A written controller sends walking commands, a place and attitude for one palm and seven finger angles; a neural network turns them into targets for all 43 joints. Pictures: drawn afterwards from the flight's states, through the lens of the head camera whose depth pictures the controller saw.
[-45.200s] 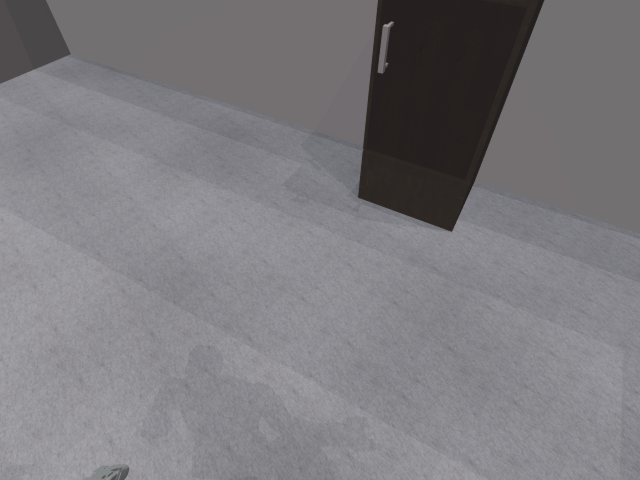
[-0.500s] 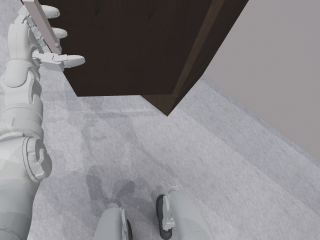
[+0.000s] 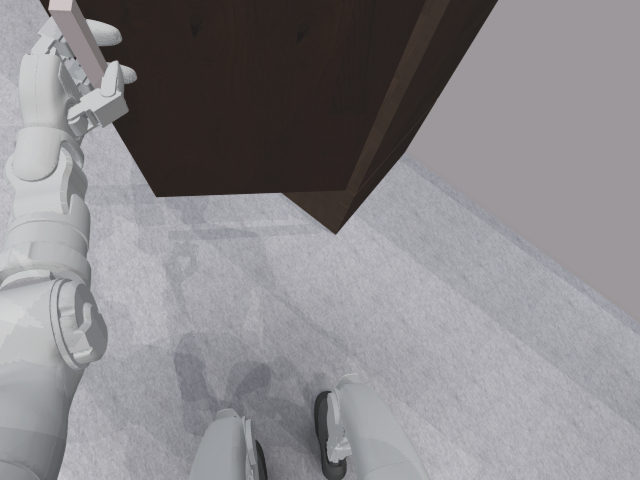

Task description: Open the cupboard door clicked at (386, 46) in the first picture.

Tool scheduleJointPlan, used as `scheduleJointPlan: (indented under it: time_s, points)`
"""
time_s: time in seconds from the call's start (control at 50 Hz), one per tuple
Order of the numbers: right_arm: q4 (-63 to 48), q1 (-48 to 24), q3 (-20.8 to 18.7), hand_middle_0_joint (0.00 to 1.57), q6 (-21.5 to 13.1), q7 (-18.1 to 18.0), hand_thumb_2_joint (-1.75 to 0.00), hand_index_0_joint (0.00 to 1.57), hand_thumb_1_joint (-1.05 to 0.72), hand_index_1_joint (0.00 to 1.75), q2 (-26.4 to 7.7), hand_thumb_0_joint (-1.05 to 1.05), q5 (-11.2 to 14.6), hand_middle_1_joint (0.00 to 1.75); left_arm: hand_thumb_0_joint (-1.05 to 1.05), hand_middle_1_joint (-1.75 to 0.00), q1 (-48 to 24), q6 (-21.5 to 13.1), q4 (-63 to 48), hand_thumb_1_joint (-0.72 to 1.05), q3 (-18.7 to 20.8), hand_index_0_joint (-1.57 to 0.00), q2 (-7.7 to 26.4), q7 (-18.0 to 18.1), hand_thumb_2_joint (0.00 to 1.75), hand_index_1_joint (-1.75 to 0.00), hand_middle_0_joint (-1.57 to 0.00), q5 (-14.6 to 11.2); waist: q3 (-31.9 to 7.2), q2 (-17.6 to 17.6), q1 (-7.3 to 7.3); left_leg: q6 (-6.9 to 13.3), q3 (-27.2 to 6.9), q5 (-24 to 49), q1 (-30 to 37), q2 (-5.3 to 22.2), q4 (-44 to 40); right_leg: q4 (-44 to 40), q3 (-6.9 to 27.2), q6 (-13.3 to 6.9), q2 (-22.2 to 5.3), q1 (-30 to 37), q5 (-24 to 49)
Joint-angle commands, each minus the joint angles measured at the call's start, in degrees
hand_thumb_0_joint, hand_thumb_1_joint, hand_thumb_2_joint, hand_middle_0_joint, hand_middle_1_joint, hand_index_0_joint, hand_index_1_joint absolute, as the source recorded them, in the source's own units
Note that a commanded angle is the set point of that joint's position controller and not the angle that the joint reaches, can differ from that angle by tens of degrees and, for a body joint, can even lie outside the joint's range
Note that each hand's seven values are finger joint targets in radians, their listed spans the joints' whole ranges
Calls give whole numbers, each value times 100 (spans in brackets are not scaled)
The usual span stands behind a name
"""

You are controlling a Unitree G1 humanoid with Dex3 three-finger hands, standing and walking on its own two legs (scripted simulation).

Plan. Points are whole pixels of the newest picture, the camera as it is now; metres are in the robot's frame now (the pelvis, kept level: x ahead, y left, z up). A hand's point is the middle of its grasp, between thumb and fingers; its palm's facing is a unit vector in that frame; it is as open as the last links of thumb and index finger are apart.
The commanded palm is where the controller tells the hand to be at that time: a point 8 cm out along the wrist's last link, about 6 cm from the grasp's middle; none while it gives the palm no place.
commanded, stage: pull the door open along its arc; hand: left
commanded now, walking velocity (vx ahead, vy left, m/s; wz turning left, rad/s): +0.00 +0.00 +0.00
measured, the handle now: (95, 49) +0.61 +0.19 +0.05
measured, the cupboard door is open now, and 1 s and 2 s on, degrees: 44 89 87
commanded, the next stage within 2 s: open thumb and fingers to let go in 0.94 s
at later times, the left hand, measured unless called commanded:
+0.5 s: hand (131, 165) +0.46 +0.15 +0.05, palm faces -0.06 -1.00 -0.02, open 5.7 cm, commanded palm +0.40 +0.19 +0.05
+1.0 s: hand (266, 304) +0.30 +0.03 +0.05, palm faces +0.29 -0.96 -0.04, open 6.1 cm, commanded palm +0.25 +0.08 +0.05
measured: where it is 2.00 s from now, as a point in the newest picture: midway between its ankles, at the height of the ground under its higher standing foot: (294, 476)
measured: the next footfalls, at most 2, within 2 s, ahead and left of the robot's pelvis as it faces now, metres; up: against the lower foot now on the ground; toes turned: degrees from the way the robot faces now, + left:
none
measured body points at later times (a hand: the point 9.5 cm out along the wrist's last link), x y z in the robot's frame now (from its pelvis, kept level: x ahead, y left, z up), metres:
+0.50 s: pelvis +0.02 +0.00 +0.02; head +0.16 +0.01 +0.45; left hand +0.46 +0.20 +0.05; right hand +0.06 -0.26 -0.09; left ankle -0.03 +0.08 -0.64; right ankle +0.05 -0.12 -0.64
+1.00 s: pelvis +0.01 -0.04 +0.03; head +0.09 -0.05 +0.47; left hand +0.28 +0.08 +0.06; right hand +0.21 -0.23 -0.08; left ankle -0.03 +0.08 -0.64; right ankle +0.05 -0.12 -0.64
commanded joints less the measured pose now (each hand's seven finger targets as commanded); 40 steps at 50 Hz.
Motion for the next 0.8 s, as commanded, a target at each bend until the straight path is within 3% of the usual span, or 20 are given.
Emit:
scheduleJointPlan:
  time_s: [0.0,0.04,0.08,0.12,0.18,0.2,0.26,0.3,0.36,0.4,0.42,0.44,0.46,0.48,0.52,0.62,0.66,0.68,0.7,0.78]
  points:
    - [-77,1286,-388,20,-10,-64,-90,20,-90,30,-1119,0,-6,30,0,-135,-2680,-501,-1224,90,-124,-40,1144,-46,90,-135,-40,2,-3256,1050,-193,-317,-640,3637,2130,-13,-711,-302,321,-67,242,1880,1998]
    - [-57,1333,-404,20,1,-68,-90,20,-90,30,-1146,0,-18,30,0,-135,-2589,-516,-1250,90,200,-40,1525,-25,90,-135,-40,36,-3460,972,-95,-307,-619,3662,2130,-23,-681,-271,332,-86,250,2059,2086]
    - [-156,1323,-399,20,1,-62,-90,20,-90,30,-1115,0,-9,30,0,-135,-2310,-535,-1329,90,136,-40,1392,-79,90,-135,-40,-8,-3622,969,-21,-308,-611,3940,2217,-37,-707,-261,342,-102,260,2232,2289]
    - [-188,1247,-390,20,16,-39,-90,20,-90,30,-1087,0,30,30,0,-135,-1853,-484,-1219,90,67,-40,1221,-137,90,-135,-40,-69,-3377,884,72,-303,-554,3775,2091,-39,-776,-322,339,-92,255,2296,2232]
    - [-348,1194,-425,20,26,-31,-90,20,-90,30,-1086,0,67,30,0,-135,-1391,-505,-1724,90,140,-40,1261,-185,90,-135,-40,-171,-3681,900,235,-283,-523,4045,2231,-47,-851,-324,365,-108,256,2619,2494]
    - [-344,1158,-437,20,39,-18,-90,20,-90,30,-1059,0,94,30,0,-135,-1129,-478,-1751,90,118,-40,1182,-194,90,-135,-40,-192,-3601,934,291,-307,-505,4116,2288,-40,-887,-358,359,-95,252,2606,2514]
    - [-495,1034,-478,20,36,3,-90,20,-90,30,-1029,0,153,30,0,-135,-366,-438,-2185,90,72,-40,962,-197,90,-135,-40,-351,-3476,448,409,-230,-388,3869,2034,-77,-1044,-475,398,-80,253,3119,2715]
    - [-586,955,-499,20,13,16,-90,20,-90,30,-995,0,196,30,0,-135,212,-435,-2605,90,44,-40,848,-200,90,-135,-40,-419,-3527,667,585,-264,-374,4211,2228,-65,-1143,-479,392,-99,225,3183,2838]
    - [-713,791,-552,20,-48,47,-90,20,-90,30,-931,0,260,30,0,-135,1101,-386,-3119,90,-167,-40,375,-166,90,-135,-40,-612,-3203,227,663,-202,-250,4002,1989,-89,-1299,-601,429,-77,197,3512,2980]
    - [-798,663,-567,20,-123,64,-90,20,-90,30,-877,0,286,30,0,-135,1638,-413,-3591,90,-326,-40,88,-124,90,-135,-40,-716,-3235,336,784,-208,-199,4072,1975,-109,-1378,-584,456,-102,146,3700,3125]
    - [-830,605,-582,20,-156,81,-90,20,-90,30,-855,0,298,30,0,-135,1984,-413,-3719,90,-412,-40,-91,-94,90,-135,-40,-754,-3127,205,825,-204,-176,3993,1944,-117,-1415,-607,452,-98,136,3749,3101]
    - [-882,486,-608,20,-215,99,-90,20,-90,30,-769,0,289,30,0,-135,2242,-457,-4020,90,-155,-40,-391,326,90,-135,-40,-1004,-3029,164,965,-250,-128,3905,1883,-129,-1450,-647,401,-90,147,3737,3038]
    - [-909,323,-620,20,-296,140,-90,20,-90,30,-716,0,272,30,0,-135,2605,-502,-4237,90,-208,-40,-772,786,90,-135,-40,-1062,-2935,61,1057,-303,-97,3747,1848,-147,-1468,-665,358,-81,152,3688,2870]
    - [-920,225,-622,20,-377,165,-90,20,-90,30,-673,0,247,30,0,-135,2821,-562,-4439,90,-431,-40,-1118,1176,90,-135,-40,-1030,-2804,-101,1039,-329,-129,3784,1868,-137,-1485,-651,299,-93,153,3595,2823]
    - [-870,155,-663,20,-457,249,-90,20,-90,30,-603,0,161,30,0,-135,3264,-683,-5036,90,-599,-40,-1398,1910,90,-135,-40,-768,-2955,162,1191,-462,-114,4178,2159,-115,-1490,-572,280,-117,124,3548,2881]
    - [-929,-252,-678,20,-495,322,-90,20,-90,30,-379,0,-21,30,0,-135,4380,-753,-5762,90,-1345,-40,-2332,3416,90,-135,-40,55,-2689,-204,1342,-475,-65,3931,2129,-142,-1507,-556,313,-173,47,3751,2943]
    - [-972,-458,-673,20,-495,290,-90,20,-90,30,-307,0,-61,30,0,-135,4550,-755,-6006,90,-1795,-40,-2689,3829,90,-135,-40,425,-2574,-275,1349,-470,-68,3564,2115,-182,-1561,-563,319,-173,21,3782,2770]
    - [-1002,-541,-676,20,-498,243,-90,20,-90,30,-282,0,-87,30,0,-135,4545,-761,-6136,90,-1864,-40,-2686,4009,90,-135,-40,579,-2623,-399,1333,-439,-83,3495,2105,-190,-1534,-567,349,-185,21,3827,2779]
    - [-989,-620,-670,20,-500,210,-90,20,-90,30,-216,0,-107,30,0,-135,4753,-744,-6155,90,-1977,-40,-2825,4172,90,-135,-40,701,-2617,-386,1408,-452,-71,3387,2098,-205,-1573,-550,356,-185,4,3884,2754]
    - [-997,-957,-606,20,-547,73,-90,20,-90,30,-60,0,-127,30,0,-135,5509,-634,-6270,90,-2429,-40,-3198,4456,90,-135,-40,916,-2380,-752,1451,-403,-62,2755,1947,-283,-1641,-710,447,-176,-37,4119,2558]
